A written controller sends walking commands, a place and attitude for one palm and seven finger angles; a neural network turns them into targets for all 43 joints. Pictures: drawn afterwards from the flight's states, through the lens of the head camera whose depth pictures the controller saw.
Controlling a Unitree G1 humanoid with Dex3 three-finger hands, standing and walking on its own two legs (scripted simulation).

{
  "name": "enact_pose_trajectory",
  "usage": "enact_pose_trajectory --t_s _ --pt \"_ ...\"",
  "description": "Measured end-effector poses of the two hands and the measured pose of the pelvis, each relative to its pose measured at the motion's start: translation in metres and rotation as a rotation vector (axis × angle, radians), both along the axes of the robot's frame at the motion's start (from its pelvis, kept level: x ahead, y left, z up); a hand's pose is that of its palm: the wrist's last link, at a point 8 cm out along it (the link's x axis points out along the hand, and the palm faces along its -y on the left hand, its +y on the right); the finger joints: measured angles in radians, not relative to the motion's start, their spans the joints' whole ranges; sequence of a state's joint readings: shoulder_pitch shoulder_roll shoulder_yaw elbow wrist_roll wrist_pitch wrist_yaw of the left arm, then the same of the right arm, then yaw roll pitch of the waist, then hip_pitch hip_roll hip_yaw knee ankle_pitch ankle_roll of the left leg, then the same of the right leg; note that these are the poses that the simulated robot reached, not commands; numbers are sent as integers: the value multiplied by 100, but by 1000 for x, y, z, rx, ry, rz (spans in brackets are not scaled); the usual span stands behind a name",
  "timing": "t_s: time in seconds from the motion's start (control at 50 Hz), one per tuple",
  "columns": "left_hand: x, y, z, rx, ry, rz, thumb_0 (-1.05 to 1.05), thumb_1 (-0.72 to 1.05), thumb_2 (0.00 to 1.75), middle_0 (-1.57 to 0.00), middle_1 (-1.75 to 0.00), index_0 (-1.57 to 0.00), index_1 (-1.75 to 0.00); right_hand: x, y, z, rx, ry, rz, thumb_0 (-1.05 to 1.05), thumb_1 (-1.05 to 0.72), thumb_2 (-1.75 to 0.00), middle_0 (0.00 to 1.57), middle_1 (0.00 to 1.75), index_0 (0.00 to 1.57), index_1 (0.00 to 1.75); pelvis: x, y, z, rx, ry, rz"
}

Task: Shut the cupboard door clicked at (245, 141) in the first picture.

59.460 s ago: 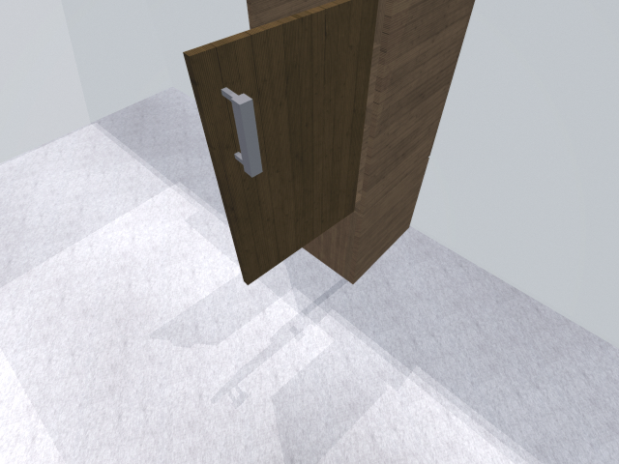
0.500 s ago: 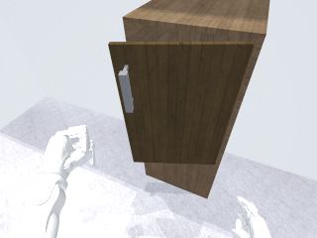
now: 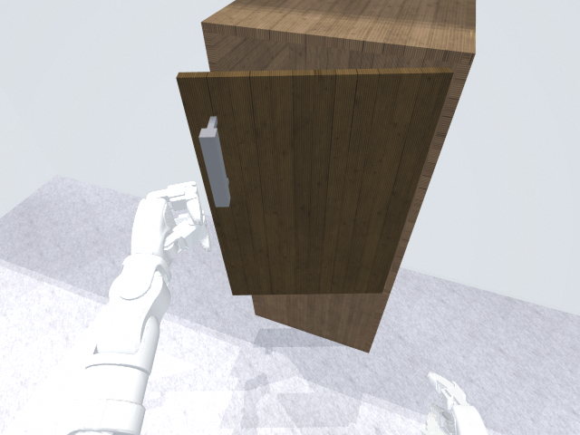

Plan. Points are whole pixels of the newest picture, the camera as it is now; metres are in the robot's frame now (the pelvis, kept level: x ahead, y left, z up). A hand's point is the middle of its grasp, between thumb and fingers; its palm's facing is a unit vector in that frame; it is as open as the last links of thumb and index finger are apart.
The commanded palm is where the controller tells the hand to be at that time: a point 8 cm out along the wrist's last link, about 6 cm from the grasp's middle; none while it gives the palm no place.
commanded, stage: bring the fist close to the handle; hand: left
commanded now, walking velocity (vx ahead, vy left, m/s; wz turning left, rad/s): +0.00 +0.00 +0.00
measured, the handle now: (218, 162) +0.50 +0.15 +0.12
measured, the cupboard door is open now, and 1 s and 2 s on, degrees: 21 20 8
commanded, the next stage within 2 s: push the door shut along its arc in 0.70 s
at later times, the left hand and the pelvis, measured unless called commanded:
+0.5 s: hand (243, 187) +0.43 +0.10 +0.13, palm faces +0.07 -1.00 +0.00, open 3.1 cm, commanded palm +0.39 +0.15 +0.13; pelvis +0.00 +0.00 +0.00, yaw -2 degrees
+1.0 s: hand (238, 187) +0.42 +0.11 +0.14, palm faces +0.05 -1.00 -0.02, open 3.1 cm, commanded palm +0.40 +0.16 +0.13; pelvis -0.01 -0.01 +0.00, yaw -1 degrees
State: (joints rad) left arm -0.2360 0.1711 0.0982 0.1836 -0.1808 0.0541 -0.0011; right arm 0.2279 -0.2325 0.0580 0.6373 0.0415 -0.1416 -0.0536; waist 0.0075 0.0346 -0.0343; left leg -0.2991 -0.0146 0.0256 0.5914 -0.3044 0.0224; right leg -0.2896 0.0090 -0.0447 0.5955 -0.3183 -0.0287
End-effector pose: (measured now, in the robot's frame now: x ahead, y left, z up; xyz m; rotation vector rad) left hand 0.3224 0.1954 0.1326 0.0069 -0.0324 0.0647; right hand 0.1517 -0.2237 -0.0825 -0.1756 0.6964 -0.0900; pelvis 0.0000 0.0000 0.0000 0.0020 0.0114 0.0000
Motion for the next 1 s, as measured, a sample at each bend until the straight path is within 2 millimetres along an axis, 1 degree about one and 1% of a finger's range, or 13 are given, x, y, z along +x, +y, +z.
enact_pose_trajectory --t_s 0.08,0.2,0.3,0.38,0.46,0.52,0.58,0.66,0.76,0.9,1.0 --pt "16 -5 1 0 8 3 2 90 90 -130 -150 -130 -150 -5 0 -3 0 29 -11 1 -90 -90 20 30 20 29 0 1 0 -2 7 1" --pt "40 -22 1 -7 24 -7 2 91 90 -130 -150 -130 -150 -17 -2 -10 -4 82 -30 1 -90 -90 20 30 20 29 -1 3 -1 -2 22 0" --pt "61 -35 1 -10 34 -5 2 90 90 -130 -150 -130 -150 -31 -7 -16 -7 132 -54 1 -90 -90 20 30 20 29 -2 2 -1 -1 39 -5" --pt "77 -41 1 -11 34 5 2 90 90 -130 -150 -130 -150 -46 -12 -21 -7 176 -78 1 -90 -90 20 30 20 29 -2 1 -2 1 56 -14" --pt "82 -44 0 -11 19 7 2 90 90 -130 -150 -130 -150 -60 -18 -25 1 213 -104 1 -90 -90 20 30 20 29 0 0 -2 3 67 -25" --pt "80 -42 -2 -10 16 12 2 90 90 -130 -150 -130 -150 -69 -22 -27 4 239 -119 1 -90 -90 20 30 20 29 2 -2 -1 4 68 -29" --pt "76 -41 -4 -5 14 17 2 91 90 -130 -150 -130 -150 -73 -25 -28 5 252 -127 1 -90 -90 20 30 20 29 2 -3 -1 4 65 -29" --pt "70 -40 -5 -4 7 21 2 91 90 -130 -150 -130 -150 -72 -28 -28 1 249 -127 1 -90 -90 20 30 20 29 1 -5 -1 4 59 -28" --pt "66 -40 -2 1 3 20 2 90 90 -130 -150 -130 -150 -60 -30 -24 -4 215 -114 1 -90 -90 20 30 20 29 -1 -8 -1 3 51 -20" --pt "68 -41 3 1 2 7 2 90 90 -130 -150 -130 -150 -41 -28 -17 -4 155 -90 1 -90 -90 20 30 20 29 -4 -10 0 4 49 -14" --pt "77 -37 5 13 13 -16 2 90 90 -130 -150 -130 -150 -38 -26 -15 -6 143 -87 1 -90 -90 20 30 20 29 -6 -10 -1 3 51 -9"
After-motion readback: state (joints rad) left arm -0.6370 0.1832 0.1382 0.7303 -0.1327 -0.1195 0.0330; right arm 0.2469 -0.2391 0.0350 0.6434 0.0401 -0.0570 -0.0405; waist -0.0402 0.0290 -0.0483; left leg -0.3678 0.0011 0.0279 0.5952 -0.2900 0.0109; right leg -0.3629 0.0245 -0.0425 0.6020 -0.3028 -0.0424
